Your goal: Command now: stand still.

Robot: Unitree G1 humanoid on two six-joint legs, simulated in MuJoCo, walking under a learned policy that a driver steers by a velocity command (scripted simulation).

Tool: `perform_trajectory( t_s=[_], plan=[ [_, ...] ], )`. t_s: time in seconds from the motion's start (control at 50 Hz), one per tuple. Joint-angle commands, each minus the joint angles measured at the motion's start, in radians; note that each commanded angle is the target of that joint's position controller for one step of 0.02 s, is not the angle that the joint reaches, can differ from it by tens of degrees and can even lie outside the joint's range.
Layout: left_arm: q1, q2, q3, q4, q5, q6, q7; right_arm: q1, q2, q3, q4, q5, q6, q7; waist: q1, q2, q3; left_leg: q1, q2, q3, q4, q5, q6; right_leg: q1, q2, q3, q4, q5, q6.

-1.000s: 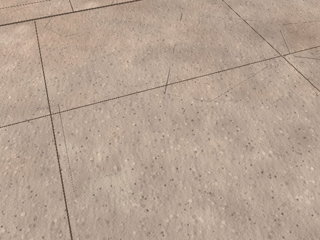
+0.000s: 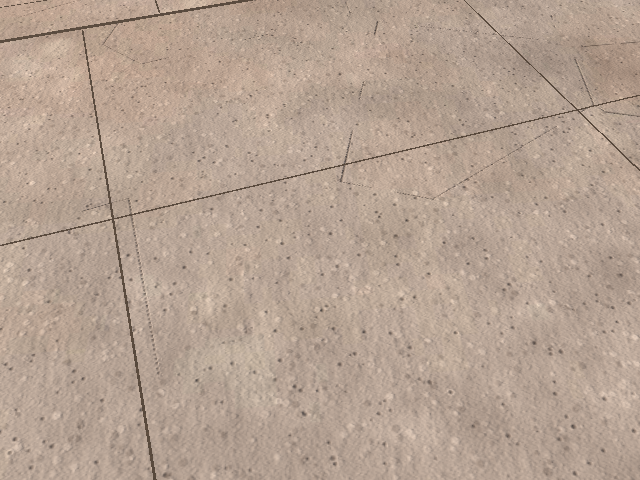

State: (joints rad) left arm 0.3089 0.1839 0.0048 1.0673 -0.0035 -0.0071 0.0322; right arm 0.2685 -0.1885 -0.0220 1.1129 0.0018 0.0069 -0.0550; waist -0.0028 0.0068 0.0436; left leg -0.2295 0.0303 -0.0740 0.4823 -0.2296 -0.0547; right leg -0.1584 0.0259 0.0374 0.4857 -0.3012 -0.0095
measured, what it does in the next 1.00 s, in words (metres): walks ahead: right foot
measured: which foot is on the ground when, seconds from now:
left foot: down 0.00-0.76, up 0.78-1.00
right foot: down 0.00-0.28, up 0.30-0.74, down 0.76-1.00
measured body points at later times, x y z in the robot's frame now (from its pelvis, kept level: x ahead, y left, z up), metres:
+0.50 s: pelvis +0.11 +0.04 +0.01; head +0.12 +0.06 +0.46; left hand +0.22 +0.30 -0.13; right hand +0.02 -0.18 -0.13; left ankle +0.03 +0.13 -0.74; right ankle +0.15 -0.11 -0.66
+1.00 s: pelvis +0.39 -0.02 +0.01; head +0.41 -0.02 +0.46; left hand +0.41 +0.25 -0.13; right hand +0.51 -0.28 -0.12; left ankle +0.45 +0.15 -0.66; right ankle +0.40 -0.10 -0.74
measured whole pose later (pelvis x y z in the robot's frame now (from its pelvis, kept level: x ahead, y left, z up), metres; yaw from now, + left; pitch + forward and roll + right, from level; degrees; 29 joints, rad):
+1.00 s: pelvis +0.39 -0.02 +0.01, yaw +0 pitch +0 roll -2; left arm 0.31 0.24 0.04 1.01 0.00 -0.11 -0.03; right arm 0.19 -0.27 -0.05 0.90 0.02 -0.09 -0.02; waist 0.04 0.04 0.02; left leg -0.63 0.13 -0.04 1.07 -0.21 0.03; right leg -0.14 0.09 -0.07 0.28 -0.14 -0.08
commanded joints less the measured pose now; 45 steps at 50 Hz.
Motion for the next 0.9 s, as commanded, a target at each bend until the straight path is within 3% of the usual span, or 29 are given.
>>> perform_trajectory(
  t_s=[0.02,0.06,0.1,0.14,0.16,0.18,0.22,0.26,0.28,0.3,0.32,0.34,0.36,0.38,0.42,0.48,0.54,0.6,0.66,0.7,0.74,0.76,0.78,0.8,0.82,0.84,0.86,0.88,0.9],
  plan=[
    [0.073,0.092,0.014,-0.011,0.0,-0.005,0.003,0.06,-0.091,-0.012,-0.013,0.0,-0.004,-0.002,0.0,-0.004,0.032,0.031,-0.017,0.032,-0.058,0.111,0.022,-0.088,-0.024,0.016,-0.111,0.12,-0.01],
    [0.094,0.081,0.011,0.001,0.0,-0.004,0.005,0.079,-0.076,-0.007,-0.002,0.0,-0.003,-0.002,0.001,-0.011,0.008,0.041,-0.031,0.049,-0.053,0.028,0.024,-0.081,-0.018,0.01,-0.123,0.014,-0.012],
    [0.096,0.127,0.026,-0.004,-0.012,0.002,0.012,0.073,-0.078,-0.01,-0.006,0.008,-0.003,-0.006,0.009,-0.059,0.048,-0.026,-0.087,0.108,0.032,-0.245,0.039,-0.123,-0.031,0.052,-0.155,-0.335,-0.054],
    [0.132,0.177,0.042,-0.013,-0.022,-0.006,0.013,0.028,-0.063,-0.006,-0.037,0.007,-0.025,0.002,0.036,-0.143,0.115,-0.157,-0.093,0.131,0.168,-0.297,0.056,-0.143,-0.155,0.228,-0.253,-0.566,-0.133],
    [0.139,0.21,0.055,-0.017,-0.027,-0.016,0.012,0.014,-0.043,0.0,-0.052,0.009,-0.043,0.011,0.042,-0.2,0.133,-0.189,-0.066,0.126,0.275,-0.227,0.064,-0.148,-0.25,0.353,-0.306,-0.59,-0.185],
    [0.125,0.214,0.06,-0.026,-0.027,-0.024,0.011,0.003,-0.047,-0.001,-0.063,0.015,-0.062,0.022,0.037,-0.201,0.157,-0.213,-0.028,0.096,0.333,-0.207,0.081,-0.17,-0.307,0.427,-0.339,-0.564,-0.223],
    [0.053,0.193,0.056,-0.054,-0.029,-0.035,0.005,0.032,-0.043,-0.002,-0.07,0.03,-0.09,0.039,-0.01,-0.186,0.18,-0.182,0.007,0.083,0.238,-0.25,0.122,-0.182,-0.306,0.391,-0.312,-0.457,-0.209],
    [-0.021,0.177,0.053,-0.083,-0.042,-0.033,-0.002,0.184,-0.053,-0.017,-0.006,0.024,-0.103,0.046,-0.081,-0.105,0.137,0.117,-0.053,0.129,-0.02,-0.098,0.123,-0.285,-0.174,0.203,-0.168,-0.294,-0.133],
    [-0.032,0.146,0.043,-0.094,-0.035,-0.04,-0.004,0.29,-0.092,-0.033,0.026,0.016,-0.103,0.048,-0.109,0.017,0.079,0.253,0.02,-0.008,-0.083,-0.099,0.128,-0.348,-0.097,0.096,0.045,-0.158,-0.094],
    [-0.038,0.086,0.027,-0.121,-0.025,-0.056,-0.005,0.425,-0.208,-0.061,0.034,0.021,-0.106,0.05,-0.143,0.273,0.01,0.376,0.235,-0.382,-0.265,-0.258,0.222,-0.494,0.013,-0.053,0.387,-0.132,-0.036],
    [-0.033,0.076,0.027,-0.141,-0.04,-0.074,-0.006,0.43,-0.231,-0.056,0.029,0.002,-0.121,0.063,-0.114,0.304,0.018,0.337,0.37,-0.697,-0.369,-0.393,0.325,-0.6,0.025,0.024,0.611,-0.246,-0.044],
    [-0.038,0.106,0.032,-0.142,-0.052,-0.087,-0.013,0.314,-0.163,-0.036,-0.004,0.004,-0.132,0.064,-0.061,0.157,0.106,0.277,0.371,-0.634,-0.361,-0.402,0.32,-0.663,-0.047,0.069,0.725,-0.177,-0.065],
    [-0.036,0.111,0.034,-0.135,-0.049,-0.097,-0.023,0.242,-0.127,-0.026,-0.032,0.007,-0.136,0.067,-0.039,0.105,0.123,0.255,0.313,-0.488,-0.357,-0.336,0.284,-0.674,-0.086,0.068,0.736,-0.07,-0.081],
    [-0.04,0.124,0.042,-0.129,-0.038,-0.105,-0.025,0.199,-0.122,-0.021,-0.05,0.008,-0.134,0.071,-0.024,0.075,0.111,0.257,0.263,-0.373,-0.36,-0.219,0.249,-0.664,-0.112,0.049,0.691,0.012,-0.087],
    [-0.083,0.153,0.061,-0.134,-0.023,-0.107,-0.036,0.226,-0.075,-0.005,-0.049,0.002,-0.121,0.069,-0.033,0.084,0.084,0.28,0.191,-0.195,-0.358,0.041,0.204,-0.624,-0.137,0.009,0.6,0.102,-0.074],
    [-0.162,0.095,0.051,-0.162,-0.021,-0.094,-0.049,0.296,-0.1,-0.004,-0.042,-0.006,-0.105,0.052,-0.049,0.08,0.068,0.292,0.17,-0.098,-0.356,0.255,0.219,-0.633,-0.13,-0.042,0.49,0.163,-0.034],
    [-0.32,0.069,0.033,-0.227,-0.021,-0.094,-0.053,0.285,-0.141,-0.009,-0.065,-0.009,-0.095,0.036,-0.072,0.071,0.098,0.213,0.159,-0.048,-0.389,0.262,0.226,-0.576,-0.104,-0.07,0.267,0.256,-0.007],
    [-0.406,0.085,0.028,-0.261,-0.028,-0.094,-0.064,0.312,-0.163,-0.018,-0.063,0.003,-0.097,0.031,-0.082,0.089,0.123,0.188,0.173,-0.023,-0.413,0.252,0.233,-0.499,-0.077,-0.091,0.143,0.318,-0.011],
    [-0.441,0.111,0.03,-0.291,-0.03,-0.101,-0.077,0.304,-0.17,-0.028,-0.061,0.014,-0.093,0.029,-0.053,0.087,0.128,0.27,0.213,-0.004,-0.377,0.345,0.218,-0.474,-0.073,-0.07,0.07,0.311,-0.048],
    [-0.376,0.153,0.049,-0.285,-0.029,-0.107,-0.08,0.273,-0.192,-0.038,-0.072,0.009,-0.085,0.029,0.004,0.11,0.055,0.328,0.224,0.018,-0.266,0.634,0.196,-0.35,-0.035,-0.088,0.057,0.265,-0.081],
    [-0.096,0.227,0.092,-0.204,-0.034,-0.102,-0.069,0.239,-0.193,-0.039,-0.09,-0.005,-0.069,0.033,0.146,0.126,-0.128,0.266,0.169,0.068,0.069,0.893,0.154,0.015,0.018,-0.117,0.061,0.246,-0.131],
    [0.09,0.295,0.112,-0.164,-0.023,-0.095,-0.057,0.233,-0.164,-0.023,-0.119,-0.018,-0.069,0.036,0.205,0.032,-0.264,0.023,0.116,0.087,0.384,0.602,0.125,0.335,-0.164,0.101,0.074,0.17,-0.194],
    [0.165,0.359,0.121,-0.137,-0.006,-0.092,-0.065,0.383,0.017,0.023,-0.122,-0.008,-0.093,0.053,0.108,-0.277,-0.449,-0.326,-0.095,0.046,0.76,-0.226,0.064,0.634,-0.425,0.64,-0.087,-0.091,-0.375],
    [0.12,0.257,0.094,-0.136,-0.01,-0.095,-0.067,0.303,-0.082,0.001,-0.119,0.024,-0.125,0.057,0.137,-0.204,-0.384,-0.438,-0.067,-0.081,0.896,-0.315,0.091,0.566,-0.399,0.756,-0.222,-0.172,-0.341],
    [0.01,0.211,0.08,-0.152,-0.013,-0.101,-0.065,0.184,-0.15,-0.018,-0.164,0.052,-0.143,0.058,0.107,-0.166,-0.2,-0.515,-0.013,-0.049,0.917,-0.24,0.112,0.407,-0.372,0.588,-0.234,-0.1,-0.288],
    [-0.089,0.182,0.069,-0.175,-0.009,-0.107,-0.067,0.12,-0.164,-0.021,-0.18,0.049,-0.15,0.05,0.071,-0.051,-0.131,-0.463,0.045,-0.03,0.87,-0.136,0.118,0.237,-0.339,0.447,-0.255,0.047,-0.261],
    [-0.138,0.154,0.061,-0.182,0.001,-0.112,-0.072,0.095,-0.163,-0.033,-0.181,0.035,-0.144,0.041,0.036,-0.015,-0.085,-0.408,0.08,-0.015,0.813,-0.08,0.115,0.104,-0.299,0.336,-0.277,0.163,-0.241],
    [-0.152,0.132,0.054,-0.174,0.012,-0.116,-0.075,0.124,-0.143,-0.036,-0.178,0.026,-0.13,0.039,-0.004,-0.04,-0.081,-0.337,0.109,-0.023,0.774,-0.046,0.115,0.027,-0.264,0.26,-0.305,0.2,-0.229],
    [-0.146,0.122,0.051,-0.163,0.01,-0.116,-0.077,0.143,-0.117,-0.036,-0.175,0.024,-0.116,0.038,-0.02,-0.057,-0.07,-0.306,0.116,-0.018,0.74,-0.04,0.112,-0.016,-0.245,0.221,-0.331,0.21,-0.231]
  ],
)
